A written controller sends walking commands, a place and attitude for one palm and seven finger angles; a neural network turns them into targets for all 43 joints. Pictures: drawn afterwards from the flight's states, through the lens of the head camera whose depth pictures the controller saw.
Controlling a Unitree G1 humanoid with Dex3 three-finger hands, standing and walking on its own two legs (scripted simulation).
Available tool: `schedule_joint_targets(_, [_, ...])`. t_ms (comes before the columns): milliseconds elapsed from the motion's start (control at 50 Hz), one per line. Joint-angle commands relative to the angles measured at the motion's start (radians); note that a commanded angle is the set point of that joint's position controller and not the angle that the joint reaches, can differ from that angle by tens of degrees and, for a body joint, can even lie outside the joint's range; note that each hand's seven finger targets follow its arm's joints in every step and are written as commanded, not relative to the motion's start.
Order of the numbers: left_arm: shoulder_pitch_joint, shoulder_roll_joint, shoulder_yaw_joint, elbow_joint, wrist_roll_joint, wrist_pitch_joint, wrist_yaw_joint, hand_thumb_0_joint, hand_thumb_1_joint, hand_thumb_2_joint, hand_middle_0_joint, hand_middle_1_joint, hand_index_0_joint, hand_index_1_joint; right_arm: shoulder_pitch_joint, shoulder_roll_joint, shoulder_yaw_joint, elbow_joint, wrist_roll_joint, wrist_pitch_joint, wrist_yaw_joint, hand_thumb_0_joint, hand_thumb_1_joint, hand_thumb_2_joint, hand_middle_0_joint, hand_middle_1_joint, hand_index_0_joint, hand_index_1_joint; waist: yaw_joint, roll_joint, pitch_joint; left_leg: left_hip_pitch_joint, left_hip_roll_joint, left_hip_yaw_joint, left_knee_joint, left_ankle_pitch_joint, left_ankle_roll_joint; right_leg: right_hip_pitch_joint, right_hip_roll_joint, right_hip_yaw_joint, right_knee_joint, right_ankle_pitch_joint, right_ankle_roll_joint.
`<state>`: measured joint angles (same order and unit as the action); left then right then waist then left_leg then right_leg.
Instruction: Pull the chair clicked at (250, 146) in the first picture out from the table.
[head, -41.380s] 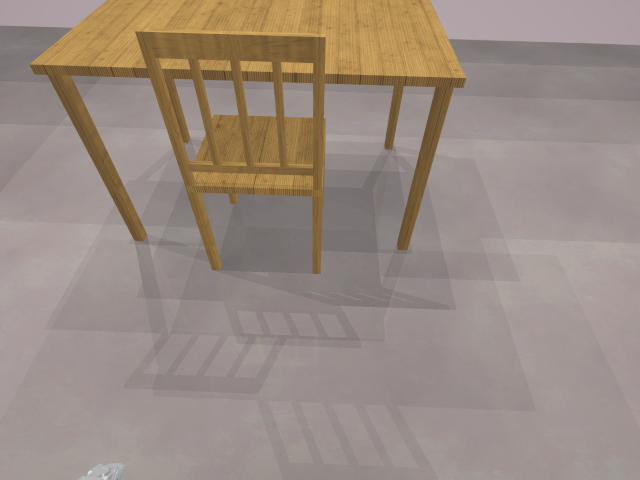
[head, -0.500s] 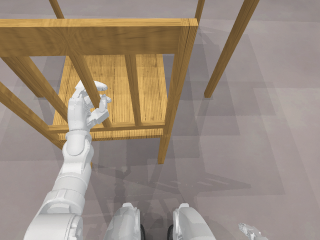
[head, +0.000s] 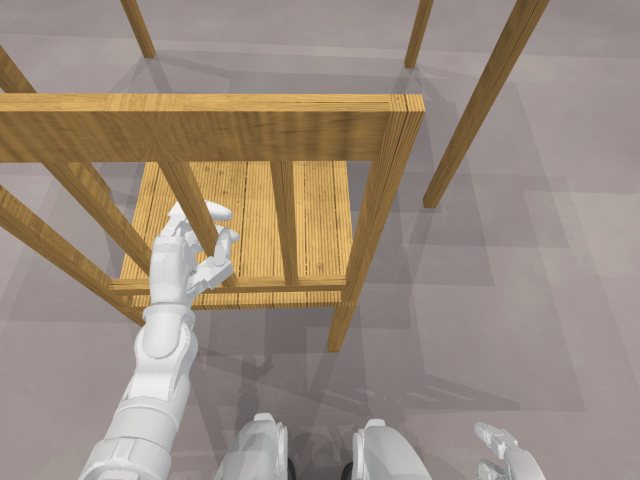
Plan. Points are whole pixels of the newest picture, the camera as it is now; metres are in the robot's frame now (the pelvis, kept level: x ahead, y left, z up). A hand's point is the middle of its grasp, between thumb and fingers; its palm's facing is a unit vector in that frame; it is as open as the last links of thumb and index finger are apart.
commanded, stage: step backward, pulling the chair out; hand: left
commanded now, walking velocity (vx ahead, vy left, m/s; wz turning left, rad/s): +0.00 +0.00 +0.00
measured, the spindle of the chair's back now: (208, 236) +0.41 +0.15 +0.02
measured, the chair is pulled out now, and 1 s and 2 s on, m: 0.36 0.48 0.54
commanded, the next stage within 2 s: none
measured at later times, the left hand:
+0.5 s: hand (219, 270) +0.35 +0.13 +0.03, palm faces -0.04 -0.99 -0.13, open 5.2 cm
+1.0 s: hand (226, 342) +0.27 +0.11 +0.03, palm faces -0.02 -0.99 -0.15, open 5.2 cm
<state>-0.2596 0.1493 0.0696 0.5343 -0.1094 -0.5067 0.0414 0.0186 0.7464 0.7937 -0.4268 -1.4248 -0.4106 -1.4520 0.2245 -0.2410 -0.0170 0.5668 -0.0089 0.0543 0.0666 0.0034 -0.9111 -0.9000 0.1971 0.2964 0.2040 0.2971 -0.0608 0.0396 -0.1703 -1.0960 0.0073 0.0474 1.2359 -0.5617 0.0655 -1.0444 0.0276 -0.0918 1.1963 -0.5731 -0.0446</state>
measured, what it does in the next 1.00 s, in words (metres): rises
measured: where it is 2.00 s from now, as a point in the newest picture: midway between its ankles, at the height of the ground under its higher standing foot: outside the picture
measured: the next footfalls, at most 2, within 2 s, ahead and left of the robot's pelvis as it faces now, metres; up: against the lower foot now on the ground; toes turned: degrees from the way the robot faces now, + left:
left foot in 1.64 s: -0.11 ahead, +0.19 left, +0.00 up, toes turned +2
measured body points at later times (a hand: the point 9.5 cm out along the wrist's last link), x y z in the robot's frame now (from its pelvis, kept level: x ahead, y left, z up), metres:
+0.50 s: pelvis +0.00 +0.01 +0.10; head +0.08 +0.02 +0.54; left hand +0.35 +0.18 +0.04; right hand +0.08 -0.27 -0.02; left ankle +0.01 +0.08 -0.63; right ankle -0.01 -0.10 -0.63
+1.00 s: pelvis -0.06 -0.01 +0.10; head +0.01 -0.02 +0.54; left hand +0.27 +0.16 +0.05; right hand +0.04 -0.27 -0.03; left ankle +0.01 +0.08 -0.63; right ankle -0.01 -0.10 -0.63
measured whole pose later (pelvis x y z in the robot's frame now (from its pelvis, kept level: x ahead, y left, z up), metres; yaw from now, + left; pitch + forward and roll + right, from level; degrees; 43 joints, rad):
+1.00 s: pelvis -0.06 -0.01 +0.10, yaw +0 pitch +3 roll -1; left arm -0.36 0.14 -0.02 0.97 -0.07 -0.28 0.09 0.05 0.72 0.80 -0.32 -1.14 -0.49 -1.45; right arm 0.21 -0.25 -0.02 0.70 0.05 0.05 -0.10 0.00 -0.91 -0.90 0.20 0.30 0.21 0.30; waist -0.06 0.04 0.09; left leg -0.44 0.00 0.06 0.55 -0.18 0.05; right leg -0.39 0.05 -0.06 0.51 -0.18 -0.04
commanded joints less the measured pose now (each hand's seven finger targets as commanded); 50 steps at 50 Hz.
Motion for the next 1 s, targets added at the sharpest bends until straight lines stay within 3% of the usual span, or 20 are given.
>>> schedule_joint_targets(0, [-0.221, 0.073, -0.007, -0.241, 0.017, -0.095, -0.016, 0.000, 0.900, 0.900, -0.500, -1.450, -0.500, -1.450, 0.067, -0.142, -0.053, -0.086, 0.005, -0.032, -0.020, 0.000, -0.900, -0.900, 0.200, 0.300, 0.200, 0.300, -0.022, -0.002, -0.440, 0.377, 0.013, -0.112, -0.109, 0.533, -0.047, 0.178, -0.004, 0.064, -0.105, 0.481, 0.009])
schedule_joint_targets(20, [-0.216, 0.071, -0.009, -0.234, 0.020, -0.095, -0.016, 0.000, 0.900, 0.900, -0.500, -1.450, -0.500, -1.450, 0.064, -0.142, -0.052, -0.085, 0.004, -0.033, -0.021, 0.000, -0.900, -0.900, 0.200, 0.300, 0.200, 0.300, -0.017, 0.007, -0.440, 0.376, 0.014, -0.113, -0.111, 0.525, -0.050, 0.173, -0.004, 0.063, -0.101, 0.472, 0.009])
schedule_joint_targets(60, [-0.279, 0.039, -0.047, -0.225, 0.024, -0.095, -0.017, 0.000, 0.900, 0.900, -0.500, -1.450, -0.500, -1.450, 0.057, -0.140, -0.049, -0.077, 0.004, -0.035, -0.023, 0.000, -0.900, -0.900, 0.200, 0.300, 0.200, 0.300, -0.035, 0.016, -0.420, 0.374, 0.012, -0.117, -0.106, 0.493, -0.049, 0.141, -0.006, 0.060, -0.103, 0.444, 0.009])
schedule_joint_targets(80, [-0.410, 0.402, 0.131, -0.424, 0.094, 0.024, 0.053, 0.000, 0.900, 0.900, -0.500, -1.450, -0.500, -1.450, 0.132, -0.148, -0.060, -0.152, 0.054, 0.050, -0.062, 0.000, -0.900, -0.900, 0.200, 0.300, 0.200, 0.300, 0.012, 0.066, -0.671, 0.662, 0.024, -0.088, -0.311, 0.474, -0.030, 0.581, -0.073, 0.177, -0.317, 0.522, 0.018])
schedule_joint_targets(100, [-0.399, 0.362, 0.104, -0.475, 0.090, 0.086, 0.078, 0.000, 0.900, 0.900, -0.500, -1.450, -0.500, -1.450, 0.152, -0.128, -0.052, -0.193, 0.063, 0.066, -0.093, 0.000, -0.900, -0.900, 0.200, 0.300, 0.200, 0.300, 0.003, 0.094, -0.650, 0.729, 0.005, -0.075, -0.351, 0.520, -0.024, 0.645, -0.069, 0.169, -0.363, 0.682, 0.026])
schedule_joint_targets(120, [-0.309, 0.285, 0.058, -0.398, 0.083, 0.145, 0.084, 0.000, 0.900, 0.900, -0.500, -1.450, -0.500, -1.450, 0.105, -0.119, -0.036, -0.186, 0.066, 0.076, -0.112, 0.000, -0.900, -0.900, 0.200, 0.300, 0.200, 0.300, -0.006, 0.101, -0.572, 0.708, 0.011, -0.084, -0.383, 0.550, -0.024, 0.628, -0.079, 0.156, -0.372, 0.734, 0.030])
schedule_joint_targets(160, [-0.205, 0.184, -0.016, -0.201, 0.084, 0.238, 0.083, 0.000, 0.900, 0.900, -0.500, -1.450, -0.500, -1.450, 0.081, -0.112, -0.021, -0.151, 0.073, 0.100, -0.137, 0.000, -0.900, -0.900, 0.200, 0.300, 0.200, 0.300, -0.017, -0.005, -0.383, 0.626, 0.036, -0.097, -0.445, 0.502, -0.016, 0.641, -0.098, 0.151, -0.424, 0.721, 0.056])
schedule_joint_targets(180, [-0.185, 0.163, -0.036, -0.100, 0.084, 0.266, 0.081, 0.000, 0.900, 0.900, -0.500, -1.450, -0.500, -1.450, 0.065, -0.118, -0.016, -0.131, 0.075, 0.109, -0.143, 0.000, -0.900, -0.900, 0.200, 0.300, 0.200, 0.300, -0.012, -0.032, -0.292, 0.580, 0.049, -0.109, -0.488, 0.442, -0.014, 0.648, -0.112, 0.167, -0.462, 0.678, 0.073])
schedule_joint_targets(200, [-0.209, 0.158, -0.041, -0.034, 0.085, 0.282, 0.083, 0.000, 0.900, 0.900, -0.500, -1.450, -0.500, -1.450, 0.069, -0.124, -0.016, -0.117, 0.077, 0.113, -0.152, 0.000, -0.900, -0.900, 0.200, 0.300, 0.200, 0.300, -0.013, -0.064, -0.256, 0.583, 0.054, -0.104, -0.515, 0.455, -0.015, 0.679, -0.121, 0.158, -0.489, 0.718, 0.075])
schedule_joint_targets(240, [-0.295, 0.178, -0.033, 0.040, 0.082, 0.282, 0.084, 0.000, 0.900, 0.900, -0.500, -1.450, -0.500, -1.450, 0.075, -0.134, -0.015, -0.090, 0.076, 0.116, -0.167, 0.000, -0.900, -0.900, 0.200, 0.300, 0.200, 0.300, -0.012, -0.060, -0.234, 0.658, 0.080, -0.108, -0.565, 0.564, -0.014, 0.704, -0.131, 0.155, -0.527, 0.815, 0.082])
schedule_joint_targets(300, [-0.361, 0.194, -0.030, 0.140, 0.086, 0.258, 0.073, 0.000, 0.900, 0.900, -0.500, -1.450, -0.500, -1.450, 0.084, -0.142, -0.022, -0.064, 0.069, 0.112, -0.179, 0.000, -0.900, -0.900, 0.200, 0.300, 0.200, 0.300, -0.005, 0.039, -0.207, 0.757, 0.111, -0.130, -0.611, 0.735, -0.018, 0.713, -0.135, 0.152, -0.573, 0.844, 0.075])
schedule_joint_targets(380, [-0.320, 0.148, -0.063, 0.225, 0.080, 0.244, 0.050, 0.000, 0.900, 0.900, -0.500, -1.450, -0.500, -1.450, 0.086, -0.139, -0.029, -0.051, 0.061, 0.111, -0.174, 0.000, -0.900, -0.900, 0.200, 0.300, 0.200, 0.300, 0.003, 0.100, -0.200, 0.882, 0.161, -0.191, -0.664, 0.908, -0.013, 0.705, -0.104, 0.140, -0.596, 0.683, 0.047])
schedule_joint_targets(420, [-0.290, 0.153, -0.054, 0.211, 0.084, 0.239, 0.045, 0.000, 0.900, 0.900, -0.500, -1.450, -0.500, -1.450, 0.079, -0.137, -0.034, -0.051, 0.054, 0.106, -0.169, 0.000, -0.900, -0.900, 0.200, 0.300, 0.200, 0.300, 0.008, 0.130, -0.212, 0.957, 0.179, -0.205, -0.679, 1.005, -0.010, 0.697, -0.090, 0.138, -0.606, 0.608, 0.038])
schedule_joint_targets(500, [-0.222, 0.166, -0.033, 0.168, 0.080, 0.234, 0.035, 0.000, 0.900, 0.900, -0.500, -1.450, -0.500, -1.450, 0.054, -0.138, -0.039, -0.060, 0.040, 0.093, -0.158, 0.000, -0.900, -0.900, 0.200, 0.300, 0.200, 0.300, 0.021, 0.125, -0.201, 1.008, 0.212, -0.218, -0.715, 1.064, -0.006, 0.711, -0.072, 0.133, -0.617, 0.499, 0.032])
schedule_joint_targets(620, [-0.220, 0.172, -0.028, 0.124, 0.079, 0.226, 0.039, 0.000, 0.900, 0.900, -0.500, -1.450, -0.500, -1.450, 0.028, -0.139, -0.040, -0.056, 0.039, 0.064, -0.161, 0.000, -0.900, -0.900, 0.200, 0.300, 0.200, 0.300, 0.021, 0.076, -0.162, 0.937, 0.219, -0.184, -0.750, 0.856, -0.004, 0.780, -0.082, 0.146, -0.646, 0.526, 0.024])
schedule_joint_targets(680, [-0.271, 0.166, -0.046, 0.137, 0.081, 0.216, 0.044, 0.000, 0.900, 0.900, -0.500, -1.450, -0.500, -1.450, 0.033, -0.138, -0.041, -0.034, 0.045, 0.042, -0.169, 0.000, -0.900, -0.900, 0.200, 0.300, 0.200, 0.300, 0.014, 0.054, -0.157, 0.899, 0.194, -0.157, -0.739, 0.752, -0.015, 0.804, -0.102, 0.160, -0.668, 0.630, 0.022])
schedule_joint_targets(700, [-0.269, 0.199, -0.022, 0.155, 0.082, 0.217, 0.049, 0.000, 0.900, 0.900, -0.500, -1.450, -0.500, -1.450, 0.035, -0.143, -0.044, -0.022, 0.044, 0.039, -0.174, 0.000, -0.900, -0.900, 0.200, 0.300, 0.200, 0.300, 0.015, 0.038, -0.162, 0.879, 0.188, -0.153, -0.734, 0.711, -0.019, 0.817, -0.112, 0.171, -0.668, 0.663, 0.022])
schedule_joint_targets(760, [-0.320, 0.175, -0.058, 0.189, 0.080, 0.208, 0.053, 0.000, 0.900, 0.900, -0.500, -1.450, -0.500, -1.450, 0.038, -0.136, -0.042, 0.005, 0.053, 0.019, -0.180, 0.000, -0.900, -0.900, 0.200, 0.300, 0.200, 0.300, 0.006, -0.004, -0.154, 0.859, 0.146, -0.126, -0.715, 0.589, -0.035, 0.810, -0.147, 0.200, -0.702, 0.703, 0.023])
schedule_joint_targets(800, [-0.324, 0.204, -0.041, 0.225, 0.081, 0.203, 0.059, 0.000, 0.900, 0.900, -0.500, -1.450, -0.500, -1.450, 0.038, -0.144, -0.046, 0.024, 0.055, 0.006, -0.185, 0.000, -0.900, -0.900, 0.200, 0.300, 0.200, 0.300, 0.007, -0.005, -0.134, 0.847, 0.125, -0.124, -0.710, 0.516, -0.039, 0.790, -0.163, 0.221, -0.733, 0.656, 0.022])
schedule_joint_targets(980, [-0.377, 0.181, -0.080, 0.283, 0.086, 0.173, 0.074, 0.000, 0.900, 0.900, -0.500, -1.450, -0.500, -1.450, 0.016, -0.147, -0.040, 0.055, 0.065, -0.051, -0.183, 0.000, -0.900, -0.900, 0.200, 0.300, 0.200, 0.300, 0.014, -0.047, -0.051, 0.806, 0.087, -0.127, -0.749, 0.277, -0.029, 0.733, -0.189, 0.248, -0.850, 0.310, 0.042])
